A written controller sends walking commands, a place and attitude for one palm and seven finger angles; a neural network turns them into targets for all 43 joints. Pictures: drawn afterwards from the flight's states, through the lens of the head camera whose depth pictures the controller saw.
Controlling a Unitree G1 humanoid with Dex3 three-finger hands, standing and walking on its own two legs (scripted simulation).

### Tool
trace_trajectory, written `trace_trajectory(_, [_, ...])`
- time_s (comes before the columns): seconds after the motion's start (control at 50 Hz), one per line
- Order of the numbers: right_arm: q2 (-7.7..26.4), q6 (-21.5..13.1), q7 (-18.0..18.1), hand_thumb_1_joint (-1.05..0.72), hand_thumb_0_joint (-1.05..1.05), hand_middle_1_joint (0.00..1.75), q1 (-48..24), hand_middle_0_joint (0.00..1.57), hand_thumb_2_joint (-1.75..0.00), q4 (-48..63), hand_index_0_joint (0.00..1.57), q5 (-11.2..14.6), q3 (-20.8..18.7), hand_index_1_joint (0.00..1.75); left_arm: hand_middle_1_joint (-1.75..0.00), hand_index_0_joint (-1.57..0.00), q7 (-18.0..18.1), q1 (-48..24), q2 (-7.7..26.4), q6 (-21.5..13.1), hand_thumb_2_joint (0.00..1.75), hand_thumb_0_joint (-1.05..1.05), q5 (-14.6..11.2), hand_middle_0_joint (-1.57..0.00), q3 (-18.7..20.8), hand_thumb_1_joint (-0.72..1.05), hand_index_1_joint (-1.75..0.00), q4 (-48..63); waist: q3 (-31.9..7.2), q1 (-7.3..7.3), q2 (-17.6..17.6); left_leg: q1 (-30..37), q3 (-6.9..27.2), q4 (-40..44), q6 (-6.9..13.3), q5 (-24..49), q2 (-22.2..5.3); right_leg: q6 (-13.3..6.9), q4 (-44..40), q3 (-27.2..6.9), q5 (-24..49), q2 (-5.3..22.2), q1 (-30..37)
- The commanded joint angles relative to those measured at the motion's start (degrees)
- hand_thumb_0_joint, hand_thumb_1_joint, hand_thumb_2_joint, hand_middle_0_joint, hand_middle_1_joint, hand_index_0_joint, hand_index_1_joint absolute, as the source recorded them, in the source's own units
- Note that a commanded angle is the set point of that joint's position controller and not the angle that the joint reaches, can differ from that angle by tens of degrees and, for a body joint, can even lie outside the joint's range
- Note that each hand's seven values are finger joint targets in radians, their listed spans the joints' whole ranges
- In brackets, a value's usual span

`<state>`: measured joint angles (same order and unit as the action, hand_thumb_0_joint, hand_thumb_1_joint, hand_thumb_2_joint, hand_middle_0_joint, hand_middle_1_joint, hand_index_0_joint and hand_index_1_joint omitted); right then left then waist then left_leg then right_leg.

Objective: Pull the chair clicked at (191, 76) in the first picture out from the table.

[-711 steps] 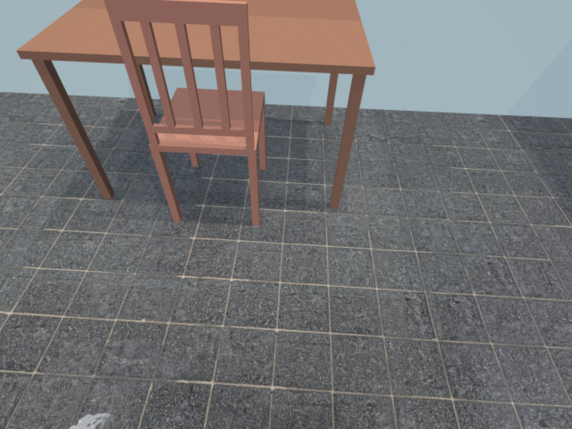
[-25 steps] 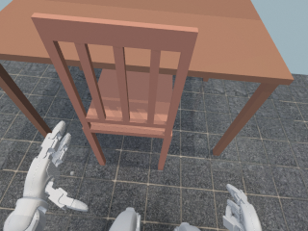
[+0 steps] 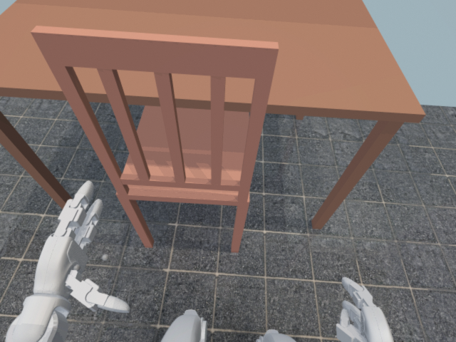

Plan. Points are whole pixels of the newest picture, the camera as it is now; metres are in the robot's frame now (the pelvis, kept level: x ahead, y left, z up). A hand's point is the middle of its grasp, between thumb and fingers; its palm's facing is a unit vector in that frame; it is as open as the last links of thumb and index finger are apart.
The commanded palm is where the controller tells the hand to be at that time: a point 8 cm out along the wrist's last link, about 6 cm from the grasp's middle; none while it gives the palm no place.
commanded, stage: raise the hand toward the chair's back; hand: left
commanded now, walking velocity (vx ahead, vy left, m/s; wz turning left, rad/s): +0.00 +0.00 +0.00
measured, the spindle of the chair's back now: (173, 137) +0.53 +0.15 +0.00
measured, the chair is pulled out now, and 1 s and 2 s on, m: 0.00 0.00 0.00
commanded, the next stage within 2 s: aim the fingers beside a spindle in 0.02 s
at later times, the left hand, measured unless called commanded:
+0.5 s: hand (129, 238) +0.28 +0.18 +0.03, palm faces -0.02 -1.00 -0.03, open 16.9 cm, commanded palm +0.26 +0.23 +0.03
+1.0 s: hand (152, 216) +0.33 +0.16 +0.01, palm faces -0.01 -1.00 -0.03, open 16.9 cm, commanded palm +0.31 +0.21 +0.01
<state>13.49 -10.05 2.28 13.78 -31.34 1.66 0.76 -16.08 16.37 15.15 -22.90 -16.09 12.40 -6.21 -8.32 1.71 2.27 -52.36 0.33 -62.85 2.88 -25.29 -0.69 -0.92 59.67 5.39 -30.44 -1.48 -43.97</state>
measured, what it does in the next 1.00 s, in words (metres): stands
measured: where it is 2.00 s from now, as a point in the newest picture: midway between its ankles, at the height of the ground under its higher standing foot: outside the picture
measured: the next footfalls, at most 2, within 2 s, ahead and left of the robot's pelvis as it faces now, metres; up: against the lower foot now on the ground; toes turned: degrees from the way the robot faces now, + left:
none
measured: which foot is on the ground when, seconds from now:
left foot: down 0.00-1.00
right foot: down 0.00-1.00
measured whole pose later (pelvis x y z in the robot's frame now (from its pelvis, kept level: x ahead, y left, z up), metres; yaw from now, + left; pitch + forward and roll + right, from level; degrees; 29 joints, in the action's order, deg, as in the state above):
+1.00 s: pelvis +0.00 -0.02 -0.02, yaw -1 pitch +19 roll -2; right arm 13.9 -5.9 1.0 13.3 -33.0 0.7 0.6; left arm -10.8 -4.4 13.4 -25.1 -12.1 10.6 -23.3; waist -9.1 3.0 2.1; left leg -60.1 -0.5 -67.8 1.8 -27.0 -1.5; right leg -2.1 66.7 4.6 -33.0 -1.9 -53.0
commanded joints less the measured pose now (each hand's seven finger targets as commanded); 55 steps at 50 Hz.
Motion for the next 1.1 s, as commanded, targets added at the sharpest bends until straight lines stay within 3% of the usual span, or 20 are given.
trace_trajectory(0.0, [8.2,-3.3,0.7,-0.9,0.0,0.3,-2.5,0.2,-0.9,8.5,0.2,0.2,-3.3,0.3,-0.08,-0.06,-0.3,-4.3,8.3,-3.9,0.3,0.0,-1.3,-0.06,4.0,-0.5,-0.08,12.2,-11.8,-0.21,3.8,17.2,4.0,9.8,-1.4,10.7,-0.3,-0.7,-8.5,-1.4,9.9,-0.7,-0.4])
trace_trajectory(0.06, [8.2,-3.1,0.8,-0.9,0.0,0.3,-2.7,0.2,-0.9,8.2,0.2,0.2,-3.3,0.3,-0.08,-0.06,-0.1,-4.1,8.5,-3.6,0.3,0.0,-1.2,-0.06,4.5,-0.5,-0.08,10.5,-11.2,-0.05,1.5,15.9,3.9,9.6,-1.1,9.8,-0.2,-0.5,-8.8,-1.6,9.5,-0.8,-0.3])
trace_trajectory(0.1, [8.1,-3.1,0.7,-0.9,0.0,0.3,-2.6,0.2,-0.9,8.4,0.2,0.3,-3.2,0.3,-0.08,-0.06,-0.4,-4.9,8.1,-3.8,0.3,0.0,-1.4,-0.06,4.0,-0.5,-0.08,11.5,-11.6,-0.02,2.5,16.2,3.7,9.6,-1.1,9.8,-0.1,-0.5,-8.9,-1.7,9.7,-0.6,0.0])
trace_trajectory(0.2, [8.6,-3.4,1.1,-0.9,0.0,0.3,-2.3,0.2,-0.9,7.3,0.2,0.1,-2.9,0.3,-0.08,-0.06,-0.7,-11.6,8.2,-4.6,0.3,0.0,-1.0,-0.06,3.4,-0.5,-0.08,8.0,-10.4,1.24,1.3,13.6,3.6,7.8,-0.9,7.8,-0.1,-0.4,-8.3,-2.5,8.2,-0.5,-2.2])
trace_trajectory(0.3, [8.7,-3.6,1.0,-0.9,0.0,0.3,-2.0,0.2,-0.9,7.4,0.2,0.1,-3.0,0.3,-0.08,-0.06,-0.9,-12.6,8.5,-4.5,0.3,0.0,-0.8,-0.06,3.2,-0.5,-0.08,6.9,-13.7,0.37,3.2,15.0,3.2,7.3,-0.9,10.4,-0.1,-0.5,-7.7,-2.9,10.6,-0.3,-1.0])
trace_trajectory(0.36, [8.8,-3.2,0.9,-0.9,0.0,0.3,-1.8,0.2,-0.9,6.9,0.2,0.0,-3.2,0.3,-0.08,-0.06,-0.2,-13.1,9.9,-4.2,0.3,0.0,-0.4,-0.06,4.7,-0.5,-0.08,5.1,-15.1,0.1,1.0,14.2,3.1,6.7,-0.8,11.9,-0.2,-0.3,-7.0,-3.0,12.2,-0.3,-0.2])
trace_trajectory(0.4, [8.5,-2.9,0.5,-0.9,0.0,0.3,-2.0,0.2,-0.9,7.3,0.2,-0.1,-3.0,0.3,-0.08,-0.06,0.2,-14.4,7.8,-4.3,0.3,0.0,-0.3,-0.06,2.8,-0.5,-0.08,5.7,-14.8,0.24,3.2,14.6,2.7,6.7,-0.9,12.2,-0.1,-0.3,-6.9,-3.1,12.9,-0.1,-0.6])
trace_trajectory(0.46, [8.7,-2.4,0.2,-0.9,0.0,0.3,-1.8,0.2,-0.9,7.3,0.2,-0.2,-3.3,0.3,-0.08,-0.06,1.3,-12.4,8.0,-4.4,0.3,0.0,0.2,-0.06,3.4,-0.5,-0.08,4.5,-15.6,-0.24,1.2,14.1,2.8,6.5,-0.9,13.6,-0.2,-0.3,-6.2,-2.9,14.3,-0.2,0.0])
trace_trajectory(0.5, [8.5,-2.0,-0.1,-0.9,0.0,0.3,-1.7,0.2,-0.9,7.5,0.2,-0.2,-3.3,0.3,-0.08,-0.06,2.0,-14.0,6.6,-4.6,0.3,0.0,0.5,-0.06,1.6,-0.5,-0.08,4.3,-14.5,0.43,1.3,13.7,2.6,6.3,-0.9,12.7,-0.2,-0.2,-6.3,-3.0,13.7,-0.1,-1.0])
trace_trajectory(0.56, [8.8,-1.5,-0.1,-0.9,0.0,0.3,-1.5,0.2,-0.9,6.8,0.2,-0.4,-3.2,0.3,-0.08,-0.06,2.8,-17.7,7.4,-5.3,0.3,0.0,1.1,-0.06,2.1,-0.5,-0.08,2.3,-13.0,1.03,0.2,11.4,2.6,5.5,-0.8,10.1,-0.2,-0.2,-6.1,-3.5,11.3,-0.2,-2.7])
trace_trajectory(0.58, [9.0,-1.3,-0.1,-0.9,0.0,0.3,-1.5,0.2,-0.9,6.8,0.2,-0.4,-3.3,0.3,-0.08,-0.06,2.9,-18.3,8.0,-5.5,0.3,0.0,1.1,-0.06,3.0,-0.5,-0.08,1.2,-13.3,1.04,-0.8,10.7,2.4,5.2,-0.8,9.6,-0.2,-0.1,-6.1,-3.9,11.2,-0.1,-2.5])
trace_trajectory(0.66, [8.9,-1.2,0.0,-0.9,0.0,0.3,-1.4,0.2,-0.9,6.1,0.2,-0.5,-3.3,0.3,-0.08,-0.06,3.2,-24.1,7.5,-6.7,0.3,0.0,1.9,-0.06,1.4,-0.5,-0.08,1.4,-15.9,1.26,2.9,12.5,2.8,4.6,-0.9,10.1,-0.4,-0.4,-4.9,-3.7,10.7,-0.1,-4.4])
trace_trajectory(0.7, [8.9,-1.0,0.0,-0.9,0.0,0.3,-1.0,0.2,-0.9,6.0,0.2,-0.6,-3.5,0.3,-0.08,-0.06,3.5,-24.1,7.1,-6.8,0.3,0.0,2.0,-0.06,1.2,-0.5,-0.08,1.0,-18.5,1.01,2.4,14.2,2.8,4.4,-1.0,12.6,-0.5,-0.4,-4.3,-3.6,13.2,-0.1,-3.6])
trace_trajectory(0.84, [9.0,0.8,-0.4,-0.9,0.0,0.3,-0.5,0.2,-0.9,5.7,0.2,-0.7,-3.4,0.3,-0.08,-0.06,4.7,-27.8,7.2,-5.5,0.3,0.0,2.8,-0.06,1.8,-0.5,-0.08,-4.2,-17.4,1.21,-0.7,10.3,2.4,3.5,-0.9,11.2,-0.3,-0.2,-3.6,-4.0,13.4,-0.1,-3.6])
trace_trajectory(0.9, [8.9,1.4,-0.7,-0.9,0.0,0.3,-0.4,0.2,-0.9,5.8,0.2,-0.8,-3.4,0.3,-0.08,-0.06,5.3,-30.0,6.1,-5.8,0.3,0.0,3.2,-0.06,0.6,-0.5,-0.08,-4.6,-18.5,1.37,1.5,11.2,2.4,3.0,-1.0,11.3,-0.3,-0.2,-3.1,-3.8,13.1,-0.1,-4.9])
trace_trajectory(0.96, [9.1,1.9,-0.7,-0.9,0.0,0.3,0.1,0.2,-0.9,5.6,0.2,-0.9,-3.4,0.3,-0.08,-0.06,5.6,-32.1,7.6,-6.4,0.3,0.0,3.4,-0.06,1.9,-0.5,-0.08,-5.9,-19.2,1.47,0.0,10.2,2.4,2.2,-0.9,11.8,-0.4,-0.3,-2.4,-4.1,13.7,-0.3,-4.7])
trace_trajectory(1.0, [9.0,2.1,-0.9,-0.9,0.0,0.3,0.2,0.2,-0.9,5.3,0.2,-1.0,-3.5,0.3,-0.08,-0.06,5.7,-33.9,6.2,-7.0,0.3,0.0,3.8,-0.06,0.2,-0.5,-0.08,-5.0,-21.0,1.56,2.8,12.7,2.6,1.9,-1.1,13.8,-0.6,-0.4,-1.7,-3.9,15.1,-0.1,-6.0])
trace_trajectory(1.04, [9.1,2.5,-1.1,-0.9,0.0,0.3,0.5,0.2,-0.9,5.3,0.2,-1.0,-3.6,0.3,-0.08,-0.06,6.0,-33.2,5.9,-6.8,0.3,0.0,3.8,-0.06,0.1,-0.5,-0.08,-6.4,-20.3,1.53,1.6,12.4,2.7,1.9,-1.2,13.7,-0.6,-0.4,-1.9,-3.7,14.9,-0.2,-6.3])
trace_trajectory(1.06, [9.2,2.7,-1.1,-0.9,0.0,0.3,0.6,0.2,-0.9,5.0,0.2,-1.1,-3.6,0.3,-0.08,-0.06,6.0,-34.3,5.6,-6.7,0.3,0.0,4.0,-0.06,-0.5,-0.5,-0.08,-7.2,-20.4,2.2,0.5,11.7,2.9,1.4,-1.0,13.8,-0.6,-0.3,-1.5,-3.7,15.2,-0.3,-6.7])
trace_trajectory(1.08, [9.3,2.9,-1.1,-0.9,0.0,0.3,0.7,0.2,-0.9,4.9,0.2,-1.1,-3.7,0.3,-0.08,-0.06,6.2,-34.5,6.6,-6.8,0.3,0.0,4.1,-0.06,0.9,-0.5,-0.08,-7.8,-20.3,1.7,0.3,11.2,2.7,1.3,-1.1,13.5,-0.6,-0.3,-1.3,-3.8,15.0,-0.2,-6.7])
